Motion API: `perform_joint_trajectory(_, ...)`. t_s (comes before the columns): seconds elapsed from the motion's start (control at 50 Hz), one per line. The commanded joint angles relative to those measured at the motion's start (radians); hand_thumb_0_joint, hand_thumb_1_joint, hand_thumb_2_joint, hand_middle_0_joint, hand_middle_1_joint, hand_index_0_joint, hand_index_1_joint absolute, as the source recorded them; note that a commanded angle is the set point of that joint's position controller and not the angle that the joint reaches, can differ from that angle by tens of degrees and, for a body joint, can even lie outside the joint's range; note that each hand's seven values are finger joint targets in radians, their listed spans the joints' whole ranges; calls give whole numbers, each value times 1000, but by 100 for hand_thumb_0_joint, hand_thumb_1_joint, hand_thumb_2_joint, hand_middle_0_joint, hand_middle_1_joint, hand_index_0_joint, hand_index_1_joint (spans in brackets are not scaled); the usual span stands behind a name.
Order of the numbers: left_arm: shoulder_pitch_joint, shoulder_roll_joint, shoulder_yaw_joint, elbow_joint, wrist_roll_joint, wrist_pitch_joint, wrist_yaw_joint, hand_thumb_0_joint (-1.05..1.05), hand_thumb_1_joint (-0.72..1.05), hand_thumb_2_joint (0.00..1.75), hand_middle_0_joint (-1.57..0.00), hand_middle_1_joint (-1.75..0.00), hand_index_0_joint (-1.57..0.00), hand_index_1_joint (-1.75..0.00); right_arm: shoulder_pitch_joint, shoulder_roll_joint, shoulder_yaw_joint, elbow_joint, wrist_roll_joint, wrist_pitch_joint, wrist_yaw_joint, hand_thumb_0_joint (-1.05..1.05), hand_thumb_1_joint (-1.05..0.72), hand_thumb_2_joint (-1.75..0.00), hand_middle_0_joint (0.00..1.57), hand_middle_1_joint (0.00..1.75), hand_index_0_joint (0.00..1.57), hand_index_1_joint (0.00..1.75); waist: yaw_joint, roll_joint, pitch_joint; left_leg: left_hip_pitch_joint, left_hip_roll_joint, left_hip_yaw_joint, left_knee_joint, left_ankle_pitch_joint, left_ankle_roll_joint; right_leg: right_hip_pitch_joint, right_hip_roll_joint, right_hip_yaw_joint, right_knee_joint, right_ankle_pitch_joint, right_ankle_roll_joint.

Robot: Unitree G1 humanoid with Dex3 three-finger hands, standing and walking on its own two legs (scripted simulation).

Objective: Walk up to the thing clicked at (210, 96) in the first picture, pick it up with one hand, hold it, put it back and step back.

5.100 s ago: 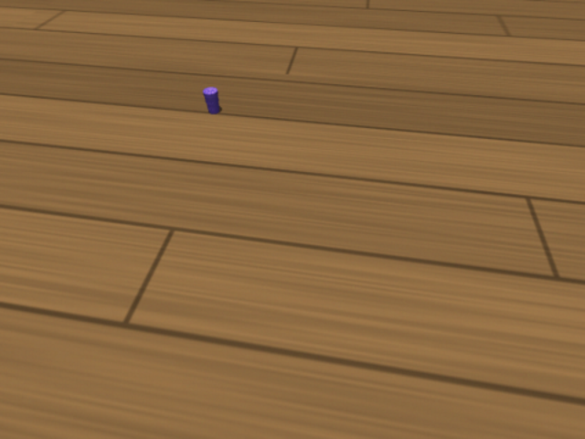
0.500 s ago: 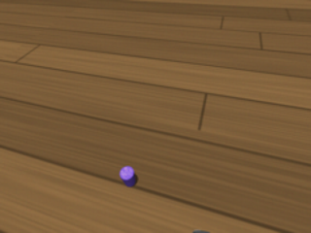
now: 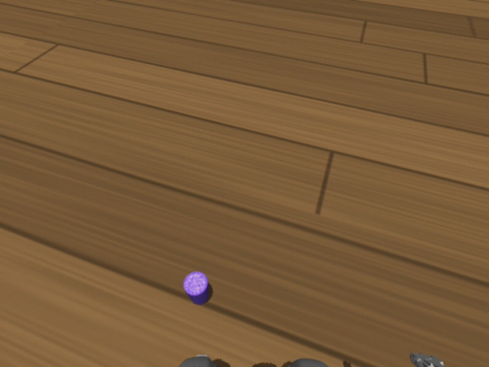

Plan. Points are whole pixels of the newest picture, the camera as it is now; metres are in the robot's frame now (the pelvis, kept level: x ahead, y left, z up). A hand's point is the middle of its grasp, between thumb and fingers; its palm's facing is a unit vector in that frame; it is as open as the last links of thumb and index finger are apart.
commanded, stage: walk up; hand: left
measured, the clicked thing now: (197, 289) +0.47 +0.20 -0.68
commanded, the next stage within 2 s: stand in 1.36 s
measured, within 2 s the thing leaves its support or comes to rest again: neither
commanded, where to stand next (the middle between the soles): +0.06 -0.01 m, yaw -1 degrees
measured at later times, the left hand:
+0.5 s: hand (105, 366) +0.15 +0.26 -0.13, palm faces -0.01 -0.93 -0.36, open 7.4 cm
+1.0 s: hand out of the picture +0.13 +0.26 -0.13, palm faces -0.02 -0.94 -0.33, open 7.4 cm
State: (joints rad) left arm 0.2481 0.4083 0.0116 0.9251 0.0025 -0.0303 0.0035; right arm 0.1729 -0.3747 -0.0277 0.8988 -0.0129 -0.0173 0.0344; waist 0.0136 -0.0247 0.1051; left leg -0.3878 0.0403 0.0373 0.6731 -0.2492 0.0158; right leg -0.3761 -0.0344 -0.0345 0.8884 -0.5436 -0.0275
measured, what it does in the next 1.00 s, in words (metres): shifts its weight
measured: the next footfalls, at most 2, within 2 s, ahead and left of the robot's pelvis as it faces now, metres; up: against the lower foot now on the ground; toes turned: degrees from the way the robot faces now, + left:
none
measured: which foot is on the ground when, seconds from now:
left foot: down 0.00-1.00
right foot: down 0.00-1.00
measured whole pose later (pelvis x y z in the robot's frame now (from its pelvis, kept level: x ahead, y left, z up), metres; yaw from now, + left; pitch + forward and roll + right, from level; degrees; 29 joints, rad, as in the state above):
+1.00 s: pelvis +0.06 +0.01 +0.03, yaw +0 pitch -2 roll +0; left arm 0.08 0.35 0.01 1.18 0.01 -0.01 -0.01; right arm 0.08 -0.36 0.00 1.17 0.00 -0.01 0.01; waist 0.00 0.00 0.05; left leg -0.15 0.01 0.02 0.36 -0.17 0.00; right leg -0.08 -0.04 -0.04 0.33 -0.21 0.03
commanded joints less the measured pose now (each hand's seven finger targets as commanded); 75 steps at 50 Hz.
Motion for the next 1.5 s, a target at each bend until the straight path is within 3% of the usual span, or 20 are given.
perform_joint_trajectory(0.0, 132, 183, 63, 16, 6, -32, 7, 0, 90, 90, -20, -30, -20, -30, -52, -281, -71, -60, -3, -12, -19, 0, -90, -90, 20, 30, 20, 30, 14, 234, -109, -5, 175, -235, -264, -121, 161, 98, 0, -4, -197, 162, 0)
perform_joint_trajectory(0.04, 132, 179, 69, 33, 18, -37, 15, 0, 90, 90, -20, -30, -20, -30, -74, -230, -46, -64, 6, -1, -16, 0, -90, -90, 20, 30, 20, 30, 36, 175, -128, -83, 140, -178, -184, -186, 103, 235, 18, -1, -355, 246, -6)
perform_joint_trajectory(0.06, 112, 208, 77, 28, 29, -43, 22, 0, 90, 90, -20, -30, -20, -30, -66, -178, -28, -62, 13, 2, -17, 0, -90, -90, 20, 30, 20, 30, 41, 51, -117, -116, 102, -133, -85, -195, 62, 232, -65, 138, -469, 184, -28)
perform_joint_trajectory(0.08, 33, 298, 88, 4, 37, -49, 23, 0, 90, 90, -20, -30, -20, -30, -75, -153, -25, -56, 15, 6, -18, 0, -90, -90, 20, 30, 20, 30, 14, -117, -57, -152, -13, -62, 39, -238, 9, 102, -242, 449, -602, -40, -108)
perform_joint_trajectory(0.1, -54, 318, 89, -9, 30, -44, 18, 0, 90, 90, -20, -30, -20, -30, -66, -203, -42, -26, 9, 9, -28, 0, -90, -90, 20, 30, 20, 30, -3, -110, -6, -52, 6, -63, 115, -263, 4, -29, -317, 482, -622, -103, -175)
perform_joint_trajectory(0.12, -96, 270, 76, -19, 21, -47, 17, 0, 90, 90, -20, -30, -20, -30, -35, -207, -38, 3, 15, 4, -25, 0, -90, -90, 20, 30, 20, 30, -28, -45, -13, -27, 16, -76, 55, -212, 6, 32, -267, 387, -563, 53, -163)
perform_joint_trajectory(0.16, -122, 225, 54, -6, 12, -45, 16, 0, 90, 90, -20, -30, -20, -30, -5, -196, -34, 44, 20, -19, -28, 0, -90, -90, 20, 30, 20, 30, -53, -32, -90, 158, 23, -69, -132, 53, 18, 22, -178, 200, -434, 400, -85)
perform_joint_trajectory(0.18, -103, 191, 43, 5, 5, -45, 13, 0, 90, 90, -20, -30, -20, -30, -2, -215, -41, 53, 13, -30, -32, 0, -90, -90, 20, 30, 20, 30, -46, -16, -154, 226, 69, -140, -164, 205, 39, 45, -126, 132, -373, 525, -47)
perform_joint_trajectory(0.2, -76, 174, 40, 16, -5, -41, 9, 0, 90, 90, -20, -30, -20, -30, -25, -241, -38, 49, 9, -37, -32, 0, -90, -90, 20, 30, 20, 30, -17, 19, -194, 210, 120, -215, -194, 241, 68, 98, -61, 77, -342, 500, -7)
perform_joint_trajectory(0.22, -53, 185, 43, 37, -7, -38, 10, 0, 90, 90, -20, -30, -20, -30, -64, -248, -30, 56, 17, -37, -27, 0, -90, -90, 20, 30, 20, 30, 13, 22, -191, 174, 128, -206, -170, 252, 83, 154, -52, 68, -370, 416, -3)
perform_joint_trajectory(0.26, -92, 195, 42, 56, -4, -38, 12, 0, 90, 90, -20, -30, -20, -30, -85, -218, -22, 75, 21, -29, -27, 0, -90, -90, 20, 30, 20, 30, -1, -1, -158, 171, 78, -135, -151, 285, 51, 176, -83, 98, -410, 473, -17)
perform_joint_trajectory(0.32, -121, 200, 38, 77, -10, -33, 14, 0, 90, 90, -20, -30, -20, -30, -84, -217, -20, 109, 21, -20, -31, 0, -90, -90, 20, 30, 20, 30, -10, 24, -151, 187, 68, -123, -182, 260, 37, 184, -100, 103, -435, 499, -28)
perform_joint_trajectory(0.36, -146, 189, 33, 83, -10, -28, 13, 0, 90, 90, -20, -30, -20, -30, -88, -218, -17, 129, 20, -20, -33, 0, -90, -90, 20, 30, 20, 30, -13, 28, -185, 215, 78, -129, -209, 269, 40, 213, -98, 93, -446, 490, -22)
perform_joint_trajectory(0.54, -216, 177, 28, 144, -5, -15, 9, 0, 90, 90, -20, -30, -20, -30, -150, -208, -10, 178, 16, -17, -33, 0, -90, -90, 20, 30, 20, 30, -8, 31, -153, 240, 84, -122, -298, 262, 28, 260, -95, 75, -544, 464, -1)
perform_joint_trajectory(0.68, -250, 170, 26, 168, 2, -11, 3, 0, 90, 90, -20, -30, -20, -30, -168, -200, -9, 199, 11, -15, -33, 0, -90, -90, 20, 30, 20, 30, -13, 33, -135, 244, 76, -118, -355, 170, 15, 269, -100, 81, -601, 412, 8)
perform_joint_trajectory(1.1, -220, 153, 31, 194, 5, -4, 5, 0, 90, 90, -20, -30, -20, -30, -150, -195, -15, 211, 9, -15, -40, 0, -90, -90, 20, 30, 20, 30, -14, 35, -157, 292, 81, -117, -371, 268, 12, 305, -98, 59, -614, 477, 20)
perform_joint_trajectory(1.28, -225, 153, 32, 187, 8, -1, 5, 0, 90, 90, -20, -30, -20, -30, -144, -196, -17, 207, 7, -13, -41, 0, -90, -90, 20, 30, 20, 30, -18, 32, -144, 275, 76, -120, -384, 247, 12, 317, -101, 56, -618, 474, 23)
perform_joint_trajectory(1.32, -221, 153, 33, 184, 9, -1, 6, 0, 90, 90, -20, -30, -20, -30, -144, -192, -18, 205, 5, -14, -41, 0, -90, -90, 20, 30, 20, 30, -18, 31, -163, 287, 79, -117, -377, 270, 14, 322, -101, 52, -614, 481, 22)
perform_joint_trajectory(1.36, -209, 149, 33, 179, 5, 1, 9, 0, 90, 90, -20, -30, -20, -30, -164, -184, -13, 189, 5, -16, -45, 0, -90, -90, 20, 30, 20, 30, -10, 29, -139, 299, 99, -131, -374, 378, 1, 303, -115, 64, -615, 544, 25)
perform_joint_trajectory(1.48, -212, 149, 31, 171, 7, 2, 7, 0, 90, 90, -20, -30, -20, -30, -162, -188, -13, 187, 6, -16, -44, 0, -90, -90, 20, 30, 20, 30, -15, 35, -171, 304, 99, -127, -383, 332, -3, 321, -117, 68, -626, 521, 24)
